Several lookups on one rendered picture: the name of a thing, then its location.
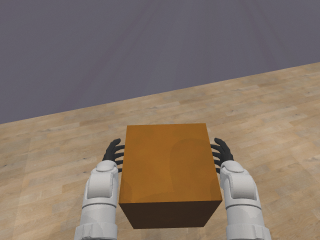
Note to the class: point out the robot left forearm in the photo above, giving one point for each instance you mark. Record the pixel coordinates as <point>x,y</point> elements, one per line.
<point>98,215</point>

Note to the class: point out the left robot hand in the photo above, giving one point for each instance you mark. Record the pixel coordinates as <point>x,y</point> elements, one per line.
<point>111,155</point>

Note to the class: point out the carton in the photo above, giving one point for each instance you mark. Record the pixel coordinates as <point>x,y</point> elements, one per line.
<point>169,178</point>

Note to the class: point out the robot right forearm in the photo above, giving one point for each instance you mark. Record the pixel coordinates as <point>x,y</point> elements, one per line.
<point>242,203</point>

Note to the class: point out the right robot hand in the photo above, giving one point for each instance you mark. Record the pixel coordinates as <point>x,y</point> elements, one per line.
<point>224,155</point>

